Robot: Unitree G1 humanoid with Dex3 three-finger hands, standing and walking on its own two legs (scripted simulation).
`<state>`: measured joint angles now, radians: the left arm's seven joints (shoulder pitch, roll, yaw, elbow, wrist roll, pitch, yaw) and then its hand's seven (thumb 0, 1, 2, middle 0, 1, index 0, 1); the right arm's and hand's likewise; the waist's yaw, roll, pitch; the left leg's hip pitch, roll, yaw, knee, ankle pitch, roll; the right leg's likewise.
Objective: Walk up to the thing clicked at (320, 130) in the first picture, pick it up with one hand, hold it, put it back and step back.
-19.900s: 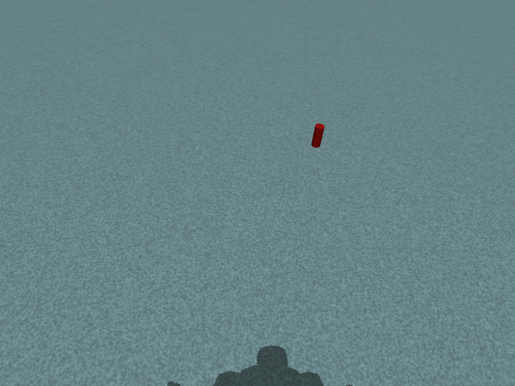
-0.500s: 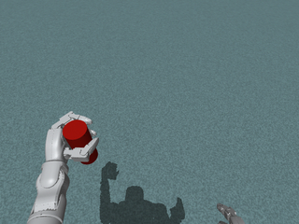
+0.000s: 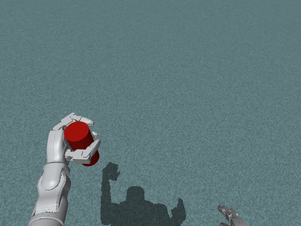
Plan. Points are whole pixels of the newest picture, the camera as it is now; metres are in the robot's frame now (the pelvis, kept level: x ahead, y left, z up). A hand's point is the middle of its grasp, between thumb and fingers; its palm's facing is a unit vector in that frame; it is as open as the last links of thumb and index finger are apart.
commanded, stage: hold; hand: left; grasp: from the side
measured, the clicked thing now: (83, 145) +0.33 +0.17 +0.03
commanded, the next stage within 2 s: crouch in 0.44 s
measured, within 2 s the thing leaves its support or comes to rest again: neither
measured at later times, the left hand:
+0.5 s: hand (84, 141) +0.33 +0.17 +0.05, palm faces +0.10 -0.99 +0.00, open 7.7 cm
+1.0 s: hand (89, 158) +0.33 +0.18 -0.06, palm faces +0.14 -0.99 +0.02, open 7.7 cm
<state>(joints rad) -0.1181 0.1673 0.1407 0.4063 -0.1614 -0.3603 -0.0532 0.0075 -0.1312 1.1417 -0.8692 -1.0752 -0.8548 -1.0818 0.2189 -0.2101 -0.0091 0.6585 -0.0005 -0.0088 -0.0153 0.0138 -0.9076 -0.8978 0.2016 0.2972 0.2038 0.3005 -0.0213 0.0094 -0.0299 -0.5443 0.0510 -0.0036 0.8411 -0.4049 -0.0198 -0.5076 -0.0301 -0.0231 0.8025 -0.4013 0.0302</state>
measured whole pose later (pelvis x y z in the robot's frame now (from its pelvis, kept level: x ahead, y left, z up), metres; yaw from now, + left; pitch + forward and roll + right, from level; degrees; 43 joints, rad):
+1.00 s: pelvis -0.02 +0.00 -0.06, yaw +0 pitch +17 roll -2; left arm -0.26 0.19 0.23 0.73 -0.15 -0.61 -0.08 0.01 -0.13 1.14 -0.87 -1.07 -0.86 -1.08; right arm 0.20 -0.23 -0.03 0.66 -0.04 -0.04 0.03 0.01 -0.88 -0.90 0.20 0.30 0.20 0.30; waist -0.05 -0.02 -0.10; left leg -0.97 0.05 -0.02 1.17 -0.50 -0.02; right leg -0.94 -0.03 -0.02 1.14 -0.50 0.03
